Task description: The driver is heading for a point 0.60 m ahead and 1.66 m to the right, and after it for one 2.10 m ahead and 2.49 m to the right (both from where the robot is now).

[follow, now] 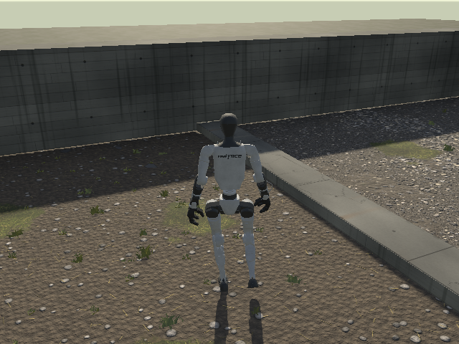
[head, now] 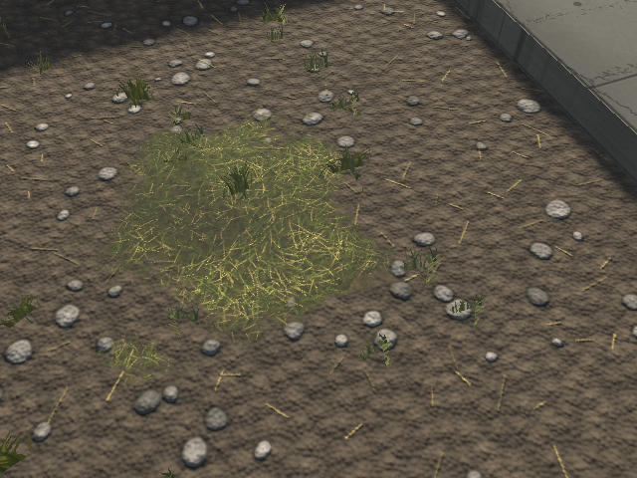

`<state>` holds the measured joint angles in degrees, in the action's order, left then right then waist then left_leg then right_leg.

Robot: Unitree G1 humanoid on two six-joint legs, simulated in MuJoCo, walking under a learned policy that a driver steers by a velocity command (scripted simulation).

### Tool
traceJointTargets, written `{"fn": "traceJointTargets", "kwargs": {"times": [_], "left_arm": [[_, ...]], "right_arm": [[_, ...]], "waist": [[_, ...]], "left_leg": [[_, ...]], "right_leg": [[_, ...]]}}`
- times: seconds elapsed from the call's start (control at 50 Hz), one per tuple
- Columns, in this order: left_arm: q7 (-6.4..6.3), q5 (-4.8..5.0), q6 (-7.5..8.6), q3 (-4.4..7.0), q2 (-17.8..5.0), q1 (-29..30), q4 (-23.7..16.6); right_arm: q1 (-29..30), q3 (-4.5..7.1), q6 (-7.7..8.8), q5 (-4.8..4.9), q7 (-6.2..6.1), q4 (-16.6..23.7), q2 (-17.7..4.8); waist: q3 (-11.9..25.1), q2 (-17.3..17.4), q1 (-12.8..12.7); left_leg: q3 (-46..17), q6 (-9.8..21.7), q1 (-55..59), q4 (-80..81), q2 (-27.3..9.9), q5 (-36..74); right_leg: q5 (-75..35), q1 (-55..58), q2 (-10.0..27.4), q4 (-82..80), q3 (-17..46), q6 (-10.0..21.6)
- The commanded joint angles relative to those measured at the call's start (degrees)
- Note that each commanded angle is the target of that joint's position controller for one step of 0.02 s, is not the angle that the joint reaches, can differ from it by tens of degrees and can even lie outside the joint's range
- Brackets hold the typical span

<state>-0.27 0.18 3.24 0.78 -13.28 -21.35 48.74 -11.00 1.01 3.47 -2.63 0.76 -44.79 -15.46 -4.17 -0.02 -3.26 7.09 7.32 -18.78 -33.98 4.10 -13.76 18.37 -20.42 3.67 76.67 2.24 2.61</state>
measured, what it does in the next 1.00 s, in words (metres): walks ahead, turning right: right foot, then left foot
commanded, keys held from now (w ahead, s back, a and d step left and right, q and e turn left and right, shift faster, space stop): e+shift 0.62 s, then w+e+shift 0.38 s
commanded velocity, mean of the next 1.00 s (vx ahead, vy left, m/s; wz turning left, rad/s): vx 0.35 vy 0.00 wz -0.84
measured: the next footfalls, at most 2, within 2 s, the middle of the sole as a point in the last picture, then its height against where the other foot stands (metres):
right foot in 0.26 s outside the picture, level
left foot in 0.72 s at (328, 439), level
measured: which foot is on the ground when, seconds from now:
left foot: down 0.00-0.24, up 0.26-0.70, down 0.72-1.00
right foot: up 0.00-0.24, down 0.26-0.74, up 0.76-1.00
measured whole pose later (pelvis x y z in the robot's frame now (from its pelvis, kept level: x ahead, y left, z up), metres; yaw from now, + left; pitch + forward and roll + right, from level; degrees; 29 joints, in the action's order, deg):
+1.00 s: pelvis +0.44 -0.05 +0.02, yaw -53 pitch +2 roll +0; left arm 4.8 -2.5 -3.3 4.3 -21.0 -11.8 32.4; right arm -22.0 3.7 3.5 -2.1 0.1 -43.2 -18.2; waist 3.4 -3.3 3.3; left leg 3.7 -0.5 -6.1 -19.6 -1.7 -15.7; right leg 8.2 -44.2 0.5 73.9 4.7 -1.0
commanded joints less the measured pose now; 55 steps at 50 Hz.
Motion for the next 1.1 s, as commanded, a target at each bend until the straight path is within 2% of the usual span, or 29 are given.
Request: {"fn": "traceJointTargets", "kwargs": {"times": [0.02,0.04,0.06,0.12,0.16,0.2,0.24,0.26,0.28,0.3,0.32,0.34,0.36,0.38,0.44,0.5,0.62,0.7,0.72,0.74,0.76,0.78,0.8,0.82,0.84,0.88,0.92,1.0,1.1], "left_arm": [[0.51,-1.10,-2.25,2.00,-5.4,-7.4,-0.7],[-0.40,4.20,-1.49,3.44,-6.5,-4.0,-1.6],[-0.60,4.47,-1.12,3.41,-6.6,-1.0,-2.7],[0.59,1.91,0.48,2.55,-3.7,5.7,-6.0],[2.30,0.67,1.04,2.38,-2.6,6.9,-6.7],[3.76,0.69,0.36,3.52,-5.1,3.1,-7.3],[3.77,0.88,-1.34,6.05,-11.2,-7.1,-6.6],[2.88,0.73,-2.02,7.39,-14.1,-15.0,-4.9],[1.71,0.88,-2.29,6.90,-14.0,-13.0,-3.9],[1.40,-2.79,-0.62,5.88,-16.4,-3.4,-9.3],[2.00,-3.48,0.14,6.80,-18.7,1.4,-14.5],[2.23,-1.49,-0.03,6.80,-16.9,6.8,-17.2],[1.87,0.68,-0.50,6.14,-14.2,9.5,-17.7],[1.40,1.31,-0.67,5.68,-13.1,10.2,-18.0],[-0.26,0.84,-2.09,6.07,-12.7,10.4,-18.4],[-2.19,1.05,-4.11,7.00,-14.4,8.6,-18.5],[-2.72,1.06,-6.43,7.19,-13.4,10.8,-20.6],[-1.47,1.16,-6.23,6.52,-12.7,14.1,-22.4],[-1.11,1.24,-5.91,5.91,-11.3,13.7,-22.2],[-0.94,0.99,-5.52,4.53,-6.7,9.7,-21.3],[-0.55,2.03,-4.29,3.94,-6.2,11.8,-25.0],[-0.27,1.65,-3.24,4.63,-10.8,13.1,-25.1],[-0.20,1.04,-3.13,5.37,-13.6,13.1,-23.7],[-0.32,0.43,-3.36,5.56,-13.7,11.3,-22.2],[2.63,-5.84,-4.32,5.49,-14.2,16.4,-22.6],[5.10,-3.96,-5.17,4.46,-10.8,13.9,-22.5],[5.46,-2.70,-5.60,4.31,-11.0,12.8,-21.7],[5.35,-2.56,-5.85,4.28,-11.3,16.6,-21.3],[6.77,-2.68,-5.35,3.60,-9.9,24.5,-22.0]], "right_arm": [[-4.3,1.42,2.88,1.53,-0.23,1.4,-4.0],[2.1,1.68,3.71,2.78,0.12,3.2,-1.7],[4.5,1.90,3.98,2.85,-0.33,3.6,-3.0],[7.2,2.18,2.91,2.56,-3.09,3.9,-4.6],[2.1,2.68,2.07,2.79,-5.03,3.3,-7.3],[1.7,3.21,0.94,3.49,-5.90,3.6,-9.5],[6.4,3.74,-0.02,4.42,-5.56,5.9,-10.4],[10.3,3.38,0.01,4.77,-4.49,6.8,-9.0],[9.6,1.70,0.28,2.98,-2.25,7.2,-2.0],[-3.7,0.75,0.64,2.22,-0.83,7.9,1.7],[-7.1,1.29,1.14,2.54,-0.21,8.5,-5.6],[-1.2,2.43,1.00,3.31,-0.38,9.6,-10.3],[2.8,2.86,0.29,2.51,-1.16,10.1,-10.2],[4.1,2.75,-0.60,2.03,-1.75,10.6,-9.4],[6.1,2.52,-1.88,1.75,-2.10,10.6,-6.1],[8.0,2.10,-1.95,2.42,-2.57,10.3,-3.7],[12.5,3.13,-1.62,2.96,-2.57,10.2,-4.7],[7.0,4.78,-0.03,4.53,-1.16,8.5,-6.8],[2.6,5.66,0.29,4.90,-1.15,7.4,-7.9],[-3.4,6.53,0.34,4.28,-1.41,6.8,-10.9],[-4.0,6.94,0.77,1.35,-0.81,7.0,-15.3],[1.3,7.11,1.58,1.10,-0.92,8.6,-13.9],[2.5,6.25,1.60,2.22,-1.63,9.3,-10.9],[1.7,5.77,1.28,3.17,-2.13,9.7,-9.8],[-1.6,4.68,-0.17,-0.46,-2.03,7.9,-10.3],[-3.1,4.99,-0.19,0.03,-1.45,7.0,-11.9],[-4.3,4.74,0.39,0.47,-0.84,6.8,-11.5],[-10.0,4.64,1.51,0.55,-0.62,4.9,-11.4],[-16.1,4.42,1.91,0.25,-1.23,1.9,-10.6]], "waist": [[3.4,1.6,-0.2],[4.2,4.7,0.3],[3.9,4.4,-0.2],[0.3,3.8,0.2],[4.0,3.0,2.8],[8.4,6.0,0.8],[12.7,8.2,-5.7],[13.8,3.2,-11.1],[7.2,-12.8,-7.5],[12.6,-20.2,4.3],[25.3,-13.3,2.5],[19.0,-3.6,2.8],[12.8,4.7,4.4],[10.7,5.7,5.3],[8.4,2.5,5.4],[13.7,-0.5,3.9],[11.6,-8.4,1.2],[10.6,-10.9,3.9],[10.6,-8.1,6.1],[15.1,-0.2,6.6],[10.2,14.7,5.1],[4.5,14.9,3.5],[3.2,11.2,4.2],[4.0,7.6,4.5],[2.0,-0.1,6.3],[2.0,4.5,4.8],[2.2,6.5,4.6],[0.5,7.4,6.9],[-4.0,7.7,9.9]], "left_leg": [[-11.8,3.6,9.1,16.7,-19.8,49.2],[-9.8,2.4,11.3,18.0,-17.8,44.1],[-7.3,1.1,10.0,19.7,-16.5,42.2],[4.3,-2.4,3.7,20.6,-10.0,40.4],[6.4,-3.7,8.1,14.6,-9.3,46.4],[6.0,-5.1,12.1,7.0,-11.5,55.5],[4.4,-6.2,10.3,-6.1,-13.6,58.4],[3.9,-7.3,5.3,-21.3,-11.5,45.1],[3.2,-9.1,-5.1,-40.4,-1.3,-15.8],[-8.1,-11.7,-19.0,-58.5,4.9,-27.9],[-17.8,-11.1,-20.4,-61.5,4.1,-22.6],[-18.1,-9.4,-21.8,-56.3,1.8,-17.7],[-17.3,-9.2,-21.8,-51.1,-0.3,-13.9],[-17.4,-9.4,-19.9,-46.9,-1.2,-12.4],[-16.1,-11.1,-13.8,-30.2,-1.8,-10.7],[-15.9,-13.3,-12.9,-20.6,0.0,-5.6],[-17.3,-12.7,-9.9,-7.9,1.1,0.5],[-16.1,-9.9,7.3,5.8,-0.4,0.4],[-17.0,-8.3,15.2,10.9,-3.8,-0.7],[-28.3,-4.2,24.7,13.3,-15.7,-14.2],[-49.5,1.7,24.1,23.0,-24.0,-33.0],[-51.6,3.0,19.5,24.1,-25.8,-35.9],[-44.5,1.6,17.9,23.3,-23.6,-32.4],[-38.0,-0.5,17.7,22.4,-20.7,-28.0],[-33.0,-0.5,10.1,25.0,-20.0,-26.7],[-24.8,-2.3,8.7,25.5,-17.0,-22.2],[-20.4,-2.9,8.6,26.0,-16.9,-20.3],[-14.0,-2.6,15.0,26.9,-18.8,-17.1],[-5.8,-2.6,23.9,28.5,-21.3,-11.2]], "right_leg": [[0.1,-8.1,2.2,-4.1,0.6,-1.1],[-1.0,-11.3,3.9,-4.9,3.7,-2.1],[-3.8,-12.3,3.8,-8.1,2.5,-2.3],[-18.3,-8.6,0.2,-28.2,-5.6,-3.5],[-29.1,-4.2,-4.4,-37.7,-10.8,-3.8],[-28.0,1.3,-7.5,-39.8,-12.5,-2.4],[-22.3,12.6,-8.5,-39.5,-10.0,1.6],[-27.4,21.7,-7.2,-44.8,-6.6,4.2],[-48.6,23.9,-2.8,-48.2,1.2,6.0],[-69.7,30.1,7.6,-43.5,26.9,18.3],[-50.0,33.5,14.8,-53.8,41.6,25.0],[-28.8,26.5,12.9,-58.0,40.1,23.0],[-16.8,18.5,9.6,-60.1,36.9,19.4],[-15.3,12.7,8.1,-60.7,35.0,17.9],[-26.6,5.3,0.6,-58.5,24.1,13.3],[-34.3,8.8,-0.7,-55.0,23.3,11.1],[-14.8,8.0,-3.1,-54.3,27.7,6.9],[18.4,-2.9,-4.2,-54.1,33.3,6.5],[23.3,-8.8,-6.4,-47.7,30.2,4.8],[25.6,-14.3,-11.0,-31.9,20.6,2.4],[16.5,-28.2,-13.4,-21.1,12.8,1.6],[9.0,-33.3,-6.6,-14.8,10.3,0.1],[4.5,-33.8,-4.6,-11.4,8.0,-1.3],[1.9,-32.4,-3.5,-7.4,5.8,-2.5],[-2.6,-29.8,-5.0,-5.1,3.9,-2.6],[-6.7,-29.2,-4.0,-1.3,2.7,-3.0],[-9.7,-29.7,-3.2,0.2,2.6,-3.6],[-12.1,-34.1,-1.9,-2.8,2.3,-3.9],[-10.0,-38.0,0.9,-13.3,-1.4,-1.8]]}}
Velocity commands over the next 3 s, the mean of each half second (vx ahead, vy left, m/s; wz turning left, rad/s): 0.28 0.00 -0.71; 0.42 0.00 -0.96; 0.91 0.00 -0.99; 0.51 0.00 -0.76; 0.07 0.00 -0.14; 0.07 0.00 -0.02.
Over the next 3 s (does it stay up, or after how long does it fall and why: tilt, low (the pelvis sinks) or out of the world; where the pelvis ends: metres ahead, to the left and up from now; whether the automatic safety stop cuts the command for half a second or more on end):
stays up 0.57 -0.90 0.02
